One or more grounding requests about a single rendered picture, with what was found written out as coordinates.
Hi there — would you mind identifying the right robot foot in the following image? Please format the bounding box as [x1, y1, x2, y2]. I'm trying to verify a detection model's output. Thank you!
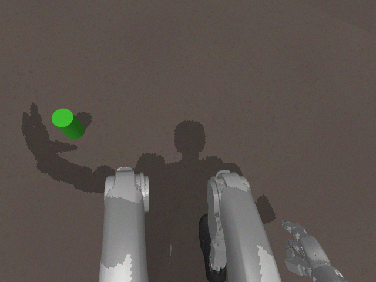
[199, 214, 226, 282]

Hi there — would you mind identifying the can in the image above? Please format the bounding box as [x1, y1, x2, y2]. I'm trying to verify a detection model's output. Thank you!
[52, 109, 85, 139]

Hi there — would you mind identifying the right robot hand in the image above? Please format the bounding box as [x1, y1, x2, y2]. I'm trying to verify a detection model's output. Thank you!
[281, 220, 332, 278]

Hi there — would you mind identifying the right robot arm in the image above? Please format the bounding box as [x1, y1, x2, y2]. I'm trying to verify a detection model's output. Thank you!
[311, 266, 348, 282]

